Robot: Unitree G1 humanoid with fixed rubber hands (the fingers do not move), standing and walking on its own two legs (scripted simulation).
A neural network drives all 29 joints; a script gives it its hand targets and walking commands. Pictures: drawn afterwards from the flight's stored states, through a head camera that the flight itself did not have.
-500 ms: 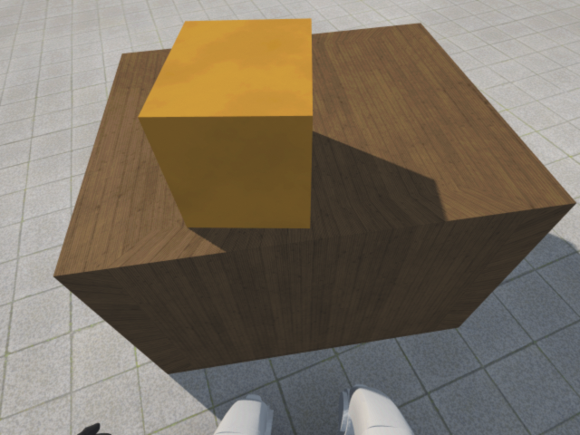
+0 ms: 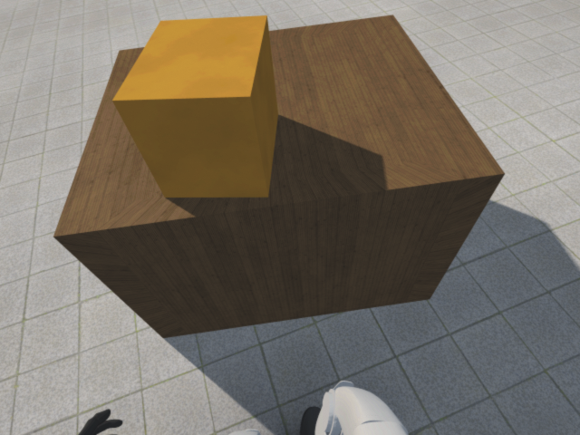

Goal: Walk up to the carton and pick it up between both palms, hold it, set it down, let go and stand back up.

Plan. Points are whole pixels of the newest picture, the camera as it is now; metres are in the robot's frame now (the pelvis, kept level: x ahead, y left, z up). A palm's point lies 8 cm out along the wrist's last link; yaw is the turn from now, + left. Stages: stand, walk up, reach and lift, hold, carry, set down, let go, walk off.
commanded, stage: walk up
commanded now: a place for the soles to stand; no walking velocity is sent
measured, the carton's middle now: (214, 109) +0.74 +0.16 +0.02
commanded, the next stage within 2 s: none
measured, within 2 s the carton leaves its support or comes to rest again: neither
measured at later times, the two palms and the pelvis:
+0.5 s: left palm out of the picture +0.00 +0.35 -0.09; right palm (513, 430) +0.15 -0.29 -0.15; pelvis -0.01 +0.01 -0.05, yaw +6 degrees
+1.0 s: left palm out of the picture +0.08 +0.38 -0.12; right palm (463, 379) +0.22 -0.24 -0.13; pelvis +0.07 +0.06 -0.04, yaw +10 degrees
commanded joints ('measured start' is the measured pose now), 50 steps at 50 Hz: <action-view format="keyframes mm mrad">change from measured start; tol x32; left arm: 1 123 335 114 -42 -19 -33 -10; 50 -19 289 19 -18 11 -131 36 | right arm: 1 -645 -282 -125 -186 -87 -90 -39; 8 -176 -174 -115 -66 -75 -31 65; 22 -534 -229 -155 -68 -33 -19 176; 26 143 -326 -210 147 -20 -57 131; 30 -238 -390 -197 20 14 -64 104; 50 -204 -173 -112 101 -7 -64 54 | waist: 1 241 244 24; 19 75 -312 227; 24 -109 -218 -29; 27 -221 485 -221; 50 -34 -75 -205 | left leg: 1 -963 544 -741 -412 -300 326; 6 -733 -52 -156 533 -204 41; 11 -755 114 -168 651 -200 -8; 21 -618 166 43 452 -94 0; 25 292 -6 154 97 5 2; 29 186 366 -1061 -552 -558 298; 41 -444 216 -335 7 261 164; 45 -299 19 5 407 -78 42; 50 -80 64 -9 182 10 70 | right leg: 1 424 -151 741 771 -207 -71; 5 658 -204 522 -424 -277 -52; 9 624 -438 739 -442 316 -198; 11 316 -546 995 -686 -86 -274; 23 137 -366 465 -491 -41 -258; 26 -162 -144 140 528 425 -128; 27 -347 -10 122 734 -94 -89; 42 308 -61 257 -136 150 -131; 45 138 -330 671 -400 29 -290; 50 -63 -214 466 -193 348 -228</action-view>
